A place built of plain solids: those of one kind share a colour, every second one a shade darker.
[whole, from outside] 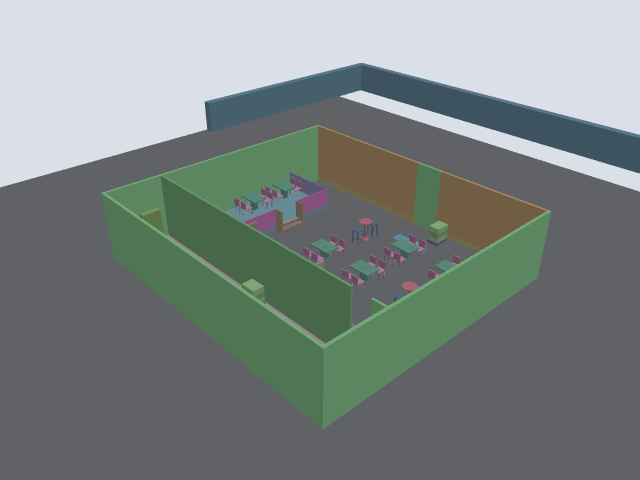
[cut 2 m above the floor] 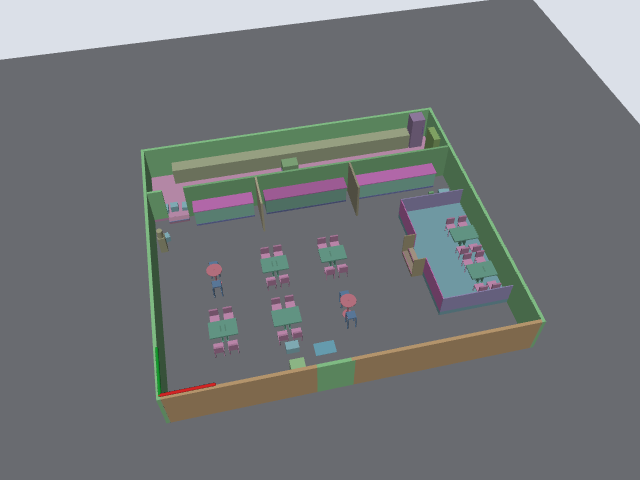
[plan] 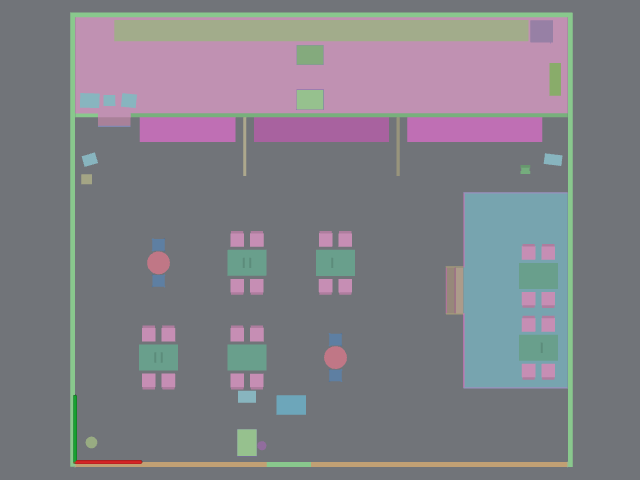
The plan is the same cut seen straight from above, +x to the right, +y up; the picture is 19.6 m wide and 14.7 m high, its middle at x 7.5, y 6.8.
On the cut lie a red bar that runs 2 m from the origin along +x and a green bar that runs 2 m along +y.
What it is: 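A food court's seating hall of the 2010s to 2020s; 15.1 x 13.6 m, ceiling 3.6 m, a street door 0.95 x 2.1 m in the glazed front; tables 0.75 m, chairs 0.45 m, bar tops 1.06 m, a counter 1.0 m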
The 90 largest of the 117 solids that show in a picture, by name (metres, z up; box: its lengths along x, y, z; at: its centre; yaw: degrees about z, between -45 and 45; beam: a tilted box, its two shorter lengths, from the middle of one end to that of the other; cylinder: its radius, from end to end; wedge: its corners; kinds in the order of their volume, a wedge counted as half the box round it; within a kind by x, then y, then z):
{
 "street_hedge_1": {"box": [39.8, 0.6, 2.25], "at": [7.54, -16.3, 1.07]},
 "street_hedge_2": {"box": [0.6, 16.6, 2.25], "at": [27.14, -8.3, 1.07]},
 "wall_1": {"box": [0.15, 13.92, 3.61], "at": [-0.07, 6.81, 1.75]},
 "wall_2": {"box": [0.7, 0.12, 3.61], "at": [0.35, 10.62, 1.75]},
 "wall_3": {"box": [1.5, 0.15, 3.61], "at": [6.62, -0.07, 1.75]},
 "wall_4": {"box": [15.39, 0.15, 3.61], "at": [7.54, 13.7, 1.75]},
 "wall_5": {"box": [13.39, 0.12, 3.61], "at": [8.39, 10.62, 1.75]},
 "wall_6": {"box": [0.15, 13.92, 3.61], "at": [15.16, 6.81, 1.75]},
 "zone_back_1": {"box": [15.09, 3.06, 0.2], "at": [7.54, 12.09, 0.05]},
 "counter_1": {"box": [2.9, 0.7, 1.05], "at": [3.45, 10.21, 0.47]},
 "counter_2": {"box": [4.1, 0.7, 1.05], "at": [7.54, 10.21, 0.47]},
 "counter_3": {"box": [4.1, 0.7, 1.05], "at": [12.24, 10.21, 0.47]},
 "back_worktop_1": {"box": [12.69, 0.65, 0.95], "at": [7.54, 13.21, 0.57]},
 "window_wall_1": {"box": [6.02, 0.15, 3.61], "at": [3.01, -0.07, 1.75]},
 "window_wall_2": {"box": [7.87, 0.15, 3.61], "at": [11.15, -0.07, 1.75]},
 "dais_1": {"box": [3.2, 6.01, 0.35], "at": [13.49, 5.25, 0.12]},
 "back_fridge_1": {"box": [0.7, 0.68, 1.9], "at": [14.29, 13.19, 1.05]},
 "kiosk_wall_1": {"box": [0.1, 1.8, 2.35], "at": [5.2, 9.66, 1.12]},
 "kiosk_wall_2": {"box": [0.1, 1.8, 2.35], "at": [9.89, 9.66, 1.12]},
 "crate_1": {"box": [0.6, 0.82, 0.27], "at": [5.26, 0.59, 0.28]},
 "crate_2": {"box": [0.6, 0.82, 0.27], "at": [5.26, 0.59, 0.55]},
 "crate_3": {"box": [0.6, 0.82, 0.27], "at": [5.26, 0.59, 0.81]},
 "crate_4": {"box": [0.82, 0.6, 0.27], "at": [7.2, 11.1, 0.69]},
 "crate_5": {"box": [0.82, 0.6, 0.27], "at": [7.2, 11.1, 0.96]},
 "crate_6": {"box": [0.82, 0.6, 0.27], "at": [7.2, 12.47, 0.69]},
 "shelf_1": {"box": [0.35, 1.0, 1.95], "at": [14.71, 11.72, 1.07]},
 "meeting_table_1": {"box": [1.2, 0.8, 0.07], "at": [2.56, 3.2, 0.71]},
 "meeting_table_2": {"box": [1.2, 0.8, 0.07], "at": [5.26, 3.2, 0.71]},
 "meeting_table_3": {"box": [1.2, 0.8, 0.07], "at": [5.26, 6.1, 0.71]},
 "meeting_table_4": {"box": [1.2, 0.8, 0.07], "at": [7.97, 6.1, 0.71]},
 "meeting_table_5": {"box": [1.2, 0.8, 0.07], "at": [14.19, 3.5, 1.01]},
 "meeting_table_6": {"box": [1.2, 0.8, 0.07], "at": [14.19, 5.7, 1.01]},
 "box_cardboard_1": {"box": [0.43, 0.34, 0.36], "at": [0.45, 9.26, 0.13], "yaw": 16.5},
 "box_cardboard_2": {"box": [0.6, 0.45, 0.31], "at": [0.45, 11.07, 0.25], "yaw": -1.5},
 "box_cardboard_3": {"box": [0.37, 0.34, 0.4], "at": [1.05, 11.07, 0.3], "yaw": 0.4},
 "box_cardboard_4": {"box": [0.45, 0.42, 0.27], "at": [1.65, 11.07, 0.23], "yaw": -5.7},
 "box_cardboard_5": {"box": [0.56, 0.38, 0.41], "at": [5.26, 2.0, 0.15]},
 "box_cardboard_6": {"box": [0.55, 0.33, 0.26], "at": [14.64, 9.26, 0.08], "yaw": -6.9},
 "counter_top_1": {"box": [2.94, 0.78, 0.04], "at": [3.45, 10.19, 1.02]},
 "counter_top_2": {"box": [4.14, 0.78, 0.04], "at": [7.54, 10.19, 1.02]},
 "counter_top_3": {"box": [4.14, 0.78, 0.04], "at": [12.24, 10.19, 1.02]},
 "side_chair_1": {"box": [0.38, 0.08, 0.38], "at": [2.25, 2.26, 0.65]},
 "side_chair_2": {"box": [0.38, 0.08, 0.38], "at": [2.25, 4.14, 0.65]},
 "side_chair_3": {"box": [0.38, 0.08, 0.38], "at": [2.85, 2.26, 0.65]},
 "side_chair_4": {"box": [0.38, 0.08, 0.38], "at": [2.85, 4.14, 0.65]},
 "side_chair_5": {"box": [0.38, 0.08, 0.38], "at": [4.96, 2.26, 0.65]},
 "side_chair_6": {"box": [0.38, 0.08, 0.38], "at": [4.96, 4.14, 0.65]},
 "side_chair_7": {"box": [0.38, 0.08, 0.38], "at": [4.96, 5.16, 0.65]},
 "side_chair_8": {"box": [0.38, 0.08, 0.38], "at": [4.96, 7.04, 0.65]},
 "side_chair_9": {"box": [0.38, 0.08, 0.38], "at": [5.57, 2.26, 0.65]},
 "side_chair_10": {"box": [0.38, 0.08, 0.38], "at": [5.57, 4.14, 0.65]},
 "side_chair_11": {"box": [0.38, 0.08, 0.38], "at": [5.57, 5.16, 0.65]},
 "side_chair_12": {"box": [0.38, 0.08, 0.38], "at": [5.57, 7.04, 0.65]},
 "side_chair_13": {"box": [0.38, 0.08, 0.38], "at": [7.67, 5.16, 0.65]},
 "side_chair_14": {"box": [0.38, 0.08, 0.38], "at": [7.67, 7.04, 0.65]},
 "side_chair_15": {"box": [0.38, 0.08, 0.38], "at": [8.28, 5.16, 0.65]},
 "side_chair_16": {"box": [0.38, 0.08, 0.38], "at": [8.28, 7.04, 0.65]},
 "side_chair_17": {"box": [0.38, 0.08, 0.38], "at": [13.89, 2.56, 0.95]},
 "side_chair_18": {"box": [0.38, 0.08, 0.38], "at": [13.89, 4.44, 0.95]},
 "side_chair_19": {"box": [0.38, 0.08, 0.38], "at": [13.89, 4.76, 0.95]},
 "side_chair_20": {"box": [0.38, 0.08, 0.38], "at": [13.89, 6.64, 0.95]},
 "side_chair_21": {"box": [0.38, 0.08, 0.38], "at": [14.49, 2.56, 0.95]},
 "side_chair_22": {"box": [0.38, 0.08, 0.38], "at": [14.49, 4.44, 0.95]},
 "side_chair_23": {"box": [0.38, 0.08, 0.38], "at": [14.49, 4.76, 0.95]},
 "side_chair_24": {"box": [0.38, 0.08, 0.38], "at": [14.49, 6.64, 0.95]},
 "stallriser_1": {"box": [6.02, 0.05, 0.35], "at": [3.01, -0.02, 0.12]},
 "stallriser_2": {"box": [7.87, 0.05, 0.35], "at": [11.15, -0.02, 0.12]},
 "dais_rail_end_1": {"box": [3.2, 0.04, 1.0], "at": [13.49, 2.27, 0.75]},
 "dais_rail_end_2": {"box": [3.2, 0.04, 1.0], "at": [13.49, 8.24, 0.75]},
 "dais_steps_1": {"box": [0.27, 1.4, 0.2], "at": [11.48, 5.25, 0.05]},
 "dais_steps_2": {"box": [0.27, 1.4, 0.35], "at": [11.76, 5.25, 0.12]},
 "dais_rail_front_1": {"box": [0.04, 2.31, 1.0], "at": [11.91, 3.4, 0.75]},
 "dais_rail_front_2": {"box": [0.04, 2.31, 1.0], "at": [11.91, 7.11, 0.75]},
 "water_cooler_1": {"box": [0.33, 0.31, 1.03], "at": [0.35, 8.66, 0.47]},
 "water_cooler_2": {"cylinder": 0.14, "from": [0.35, 8.66, 0.98], "to": [0.35, 8.66, 1.4]},
 "trolley_1": {"box": [0.62, 0.84, 0.19], "at": [5.26, 0.59, 0.04]},
 "back_step_1": {"box": [1.0, 0.3, 0.2], "at": [1.2, 10.41, 0.05]},
 "dais_cheek_1": {"box": [0.54, 0.04, 1.3], "at": [11.62, 4.54, 0.6]},
 "dais_cheek_2": {"box": [0.54, 0.04, 1.3], "at": [11.62, 5.97, 0.6]},
 "plant_pot_1": {"cylinder": 0.18, "from": [0.5, 0.6, 0.0], "to": [0.5, 0.6, 0.38]},
 "door_mat_1": {"box": [0.9, 0.6, 0.07], "at": [6.62, 1.75, -0.02]},
 "bar_stool_1": {"box": [0.38, 0.36, 0.06], "at": [2.56, 5.55, 0.73]},
 "bar_stool_2": {"box": [0.38, 0.36, 0.06], "at": [2.56, 6.65, 0.73]},
 "bar_stool_3": {"box": [0.38, 0.36, 0.06], "at": [7.97, 2.65, 0.73]},
 "bar_stool_4": {"box": [0.38, 0.36, 0.06], "at": [7.97, 3.75, 0.73]},
 "bar_table_1": {"cylinder": 0.35, "from": [2.56, 6.1, 1.03], "to": [2.56, 6.1, 1.06]},
 "bar_table_2": {"cylinder": 0.35, "from": [7.97, 3.2, 1.03], "to": [7.97, 3.2, 1.06]},
 "bin_waste_1": {"cylinder": 0.14, "from": [5.72, 0.5, 0.0], "to": [5.72, 0.5, 0.31]},
 "counter_kick_1": {"box": [4.1, 0.012, 0.15], "at": [7.54, 9.85, 0.03]},
 "counter_kick_2": {"box": [4.1, 0.012, 0.15], "at": [12.24, 9.85, 0.03]}
}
